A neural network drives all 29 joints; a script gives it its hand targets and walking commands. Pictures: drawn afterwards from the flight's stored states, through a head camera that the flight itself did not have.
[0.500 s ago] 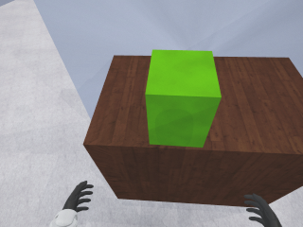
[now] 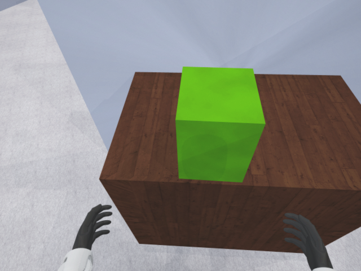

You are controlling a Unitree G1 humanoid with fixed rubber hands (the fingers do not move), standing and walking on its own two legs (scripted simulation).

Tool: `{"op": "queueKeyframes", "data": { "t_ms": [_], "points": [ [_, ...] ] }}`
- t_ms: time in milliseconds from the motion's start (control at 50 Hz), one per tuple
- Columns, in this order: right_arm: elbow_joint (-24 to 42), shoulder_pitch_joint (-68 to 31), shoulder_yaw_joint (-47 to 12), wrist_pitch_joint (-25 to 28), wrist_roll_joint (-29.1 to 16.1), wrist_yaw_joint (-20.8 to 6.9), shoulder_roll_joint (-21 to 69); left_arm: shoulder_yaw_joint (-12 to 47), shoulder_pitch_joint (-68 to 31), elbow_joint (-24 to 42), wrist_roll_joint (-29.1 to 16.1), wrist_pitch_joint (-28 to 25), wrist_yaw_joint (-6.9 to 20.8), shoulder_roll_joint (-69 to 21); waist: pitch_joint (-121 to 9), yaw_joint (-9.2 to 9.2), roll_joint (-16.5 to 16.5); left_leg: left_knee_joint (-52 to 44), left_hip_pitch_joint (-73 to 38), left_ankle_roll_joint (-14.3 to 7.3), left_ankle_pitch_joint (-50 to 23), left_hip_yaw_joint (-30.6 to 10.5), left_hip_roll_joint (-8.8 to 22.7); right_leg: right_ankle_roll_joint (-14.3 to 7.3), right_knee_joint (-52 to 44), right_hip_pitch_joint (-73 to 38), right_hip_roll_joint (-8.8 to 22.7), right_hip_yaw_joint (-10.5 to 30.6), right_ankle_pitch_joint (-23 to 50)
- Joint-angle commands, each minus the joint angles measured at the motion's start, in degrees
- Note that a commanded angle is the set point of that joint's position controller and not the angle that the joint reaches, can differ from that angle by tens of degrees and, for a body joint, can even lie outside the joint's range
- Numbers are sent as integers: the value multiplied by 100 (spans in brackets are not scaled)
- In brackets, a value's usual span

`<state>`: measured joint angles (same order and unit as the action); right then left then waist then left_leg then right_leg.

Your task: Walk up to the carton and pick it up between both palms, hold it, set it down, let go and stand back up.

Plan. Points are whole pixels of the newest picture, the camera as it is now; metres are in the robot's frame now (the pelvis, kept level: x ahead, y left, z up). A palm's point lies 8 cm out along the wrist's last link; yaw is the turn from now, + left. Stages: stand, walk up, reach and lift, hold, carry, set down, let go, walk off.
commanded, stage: reach and lift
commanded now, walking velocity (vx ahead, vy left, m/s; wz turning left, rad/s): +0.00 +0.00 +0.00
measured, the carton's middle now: (213, 126) +0.46 -0.05 +0.04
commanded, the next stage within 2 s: none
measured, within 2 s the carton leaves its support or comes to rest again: neither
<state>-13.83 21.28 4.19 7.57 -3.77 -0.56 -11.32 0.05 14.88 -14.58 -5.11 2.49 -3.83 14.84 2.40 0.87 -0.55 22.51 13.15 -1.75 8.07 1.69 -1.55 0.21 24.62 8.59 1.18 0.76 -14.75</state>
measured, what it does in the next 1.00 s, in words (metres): stands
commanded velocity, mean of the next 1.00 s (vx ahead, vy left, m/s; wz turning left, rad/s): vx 0.00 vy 0.00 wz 0.00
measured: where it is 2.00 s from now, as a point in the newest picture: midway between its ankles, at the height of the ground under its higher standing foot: outside the picture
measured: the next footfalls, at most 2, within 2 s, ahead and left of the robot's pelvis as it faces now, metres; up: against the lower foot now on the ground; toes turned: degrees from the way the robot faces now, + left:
none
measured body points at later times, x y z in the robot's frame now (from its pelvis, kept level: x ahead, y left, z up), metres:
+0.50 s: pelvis +0.01 +0.00 +0.00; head +0.02 +0.00 +0.45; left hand +0.23 +0.22 +0.02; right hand +0.21 -0.22 +0.03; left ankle +0.05 +0.10 -0.74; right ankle -0.01 -0.13 -0.74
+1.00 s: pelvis +0.01 -0.01 +0.00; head +0.02 -0.01 +0.45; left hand +0.29 +0.19 +0.06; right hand +0.30 -0.20 +0.08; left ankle +0.05 +0.10 -0.74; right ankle -0.01 -0.13 -0.74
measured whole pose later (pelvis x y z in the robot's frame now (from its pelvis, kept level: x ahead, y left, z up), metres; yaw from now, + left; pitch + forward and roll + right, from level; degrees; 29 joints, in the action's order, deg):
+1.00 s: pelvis +0.01 -0.01 +0.00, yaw +0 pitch +0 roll +0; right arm 6.9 2.4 0.8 -14.5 -12.5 9.3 -10.6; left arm 0.4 0.6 4.1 -10.7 24.6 -3.9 13.8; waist 1.5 0.9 -0.5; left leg 21.8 13.1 -1.5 8.4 1.7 -1.0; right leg 0.2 23.7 8.6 0.6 0.9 -14.8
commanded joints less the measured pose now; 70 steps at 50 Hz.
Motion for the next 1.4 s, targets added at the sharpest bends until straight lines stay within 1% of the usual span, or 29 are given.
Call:
{"op": "queueKeyframes", "data": {
  "t_ms": [0,40,120,200,220,280,300,380,460,500,640,680,700,720,740,820,840,920,960,1020,1100,1160,1200,1220,1240,1280,1340,1360,1380],
  "points": [
    [1990,233,-166,75,-521,114,-10,396,349,2193,-865,-395,28,532,-964,-40,-61,-444,-2179,330,-836,-144,225,-158,-1100,733,-221,65,750],
    [2270,256,-300,77,-535,152,42,313,299,2246,-890,-440,23,499,-1004,90,-367,-369,-2113,203,-847,32,127,-74,-1120,689,-191,88,726],
    [2518,253,-325,-84,-635,253,89,362,191,2675,-970,-479,46,541,-973,69,48,-360,-2121,298,-790,13,199,-138,-1110,843,-206,101,570],
    [2938,246,-434,-136,-785,302,114,288,166,2793,-917,-483,56,550,-1024,124,-71,-314,-2150,259,-987,-47,239,-130,-1086,840,-186,80,713],
    [3034,328,-270,-175,-768,316,2,466,317,2770,-970,-451,109,395,-964,-35,-126,-361,-2150,307,-947,-88,274,-144,-1131,796,-254,49,725],
    [3601,251,-457,-176,-814,403,79,389,42,3258,-1028,-588,71,416,-1186,81,-202,-305,-2136,286,-1196,-124,316,-106,-1028,743,-269,79,913],
    [3570,221,-587,-188,-882,448,132,355,-4,3269,-972,-534,81,467,-1246,193,0,-238,-2140,265,-1227,7,249,-108,-1055,767,-252,112,833],
    [3617,-285,-230,-475,-875,455,-81,500,-491,3408,-1162,-352,33,354,-1057,16,-77,-395,-2128,335,-625,-149,416,-178,-1101,945,-271,76,264],
    [3843,-510,-361,-774,-843,586,-94,327,-777,3290,-1167,4,58,483,-888,127,-61,-409,-1920,232,-369,-53,339,-116,-1071,1063,-180,150,68],
    [4046,-883,-224,-830,-972,512,-117,435,-1101,3884,-1198,87,-52,519,-1128,75,121,-475,-2028,305,-206,-216,458,-178,-1046,1136,-222,152,71],
    [3728,-1926,-110,-1326,-905,626,-164,227,-2287,3824,-1419,669,-113,545,-1165,22,-1,-546,-1658,190,171,-57,388,-152,-913,1126,-211,193,-180],
    [3391,-1692,86,-1411,-932,671,-301,176,-2074,4021,-1289,866,-152,545,-1388,-90,228,-477,-1934,332,-273,-105,419,-160,-873,859,-242,186,334],
    [3618,-1820,-68,-1443,-1034,700,-252,-20,-2070,4118,-1172,984,-181,517,-1402,92,138,-393,-1980,315,-618,-84,403,-114,-847,845,-270,187,613],
    [3418,-2092,-15,-1488,-1023,726,-352,63,-2258,4096,-1190,1073,-141,566,-1496,0,251,-366,-2032,330,-694,-105,384,-181,-856,753,-281,182,628],
    [3255,-2306,153,-1551,-951,789,-383,-24,-2563,3875,-1236,1173,-63,598,-1267,-99,145,-386,-1894,310,-586,-14,352,-123,-921,887,-251,203,559],
    [3333,-2325,-53,-1793,-1153,968,-454,-400,-2390,4078,-1079,1586,1,608,-1396,32,113,-403,-2095,261,-1030,75,283,13,-897,433,-234,173,1069],
    [3347,-2780,-47,-1815,-1104,1020,-496,-503,-2747,3881,-1079,1663,37,561,-1466,40,-97,-318,-2064,230,-1187,74,259,62,-846,444,-256,172,1329],
    [2872,-3165,-71,-2077,-1218,1050,-640,-765,-3157,3879,-944,1978,51,625,-1521,84,144,-370,-2108,284,-1249,75,270,90,-807,487,-288,142,1273],
    [3004,-3428,98,-2100,-1263,1069,-830,-710,-3392,4190,-930,2109,30,727,-1908,-44,296,-251,-2262,364,-1607,56,296,59,-784,440,-358,90,1526],
    [2772,-3847,155,-2294,-1191,1117,-864,-782,-3703,3935,-991,2354,48,672,-1682,-45,67,-358,-2215,286,-1280,43,299,68,-855,465,-348,55,1264],
    [3007,-4267,-82,-2399,-1436,1195,-890,-980,-4013,4287,-955,2528,-29,746,-2253,-28,47,-161,-2338,254,-1909,87,251,154,-674,180,-338,118,2222],
    [1923,-5096,278,-2619,-1228,1148,-1055,-838,-4778,3600,-955,2752,-25,640,-1701,-245,151,-322,-2144,268,-1231,10,367,55,-781,590,-353,-8,1353],
    [2386,-5263,81,-2556,-1312,1182,-955,-1071,-4998,3717,-920,2808,-13,800,-2158,-67,-19,-301,-2118,180,-1273,46,293,143,-791,301,-308,58,1622],
    [2142,-5150,127,-2595,-1349,1225,-1080,-995,-4912,3728,-844,2906,-40,654,-2192,-193,123,-207,-2329,231,-1543,21,287,151,-744,351,-321,26,1879],
    [2205,-5097,133,-2604,-1391,1256,-1142,-1024,-4681,3583,-830,2999,-1,727,-2185,-227,-57,-185,-2404,232,-1787,-5,287,182,-723,157,-353,38,2182],
    [1421,-5824,149,-2746,-1277,1257,-1045,-1177,-5505,2752,-716,3019,9,884,-1675,-158,17,-398,-1903,160,-867,64,265,175,-861,312,-275,86,1359],
    [1666,-6429,130,-2762,-1299,1292,-1069,-1261,-5940,2336,-754,3200,10,852,-2080,-117,-204,-370,-1857,124,-821,46,300,218,-743,179,-247,0,1590],
    [1316,-6571,182,-2799,-1294,1255,-1088,-1231,-6122,2107,-729,3203,49,929,-1895,-159,-261,-439,-1742,95,-672,62,284,227,-844,217,-247,8,1420],
    [1203,-6337,272,-2816,-1299,1277,-1081,-1154,-5996,2110,-699,3283,1,811,-1806,-263,-81,-409,-1767,127,-758,50,264,236,-812,251,-287,0,1568]
  ]
}}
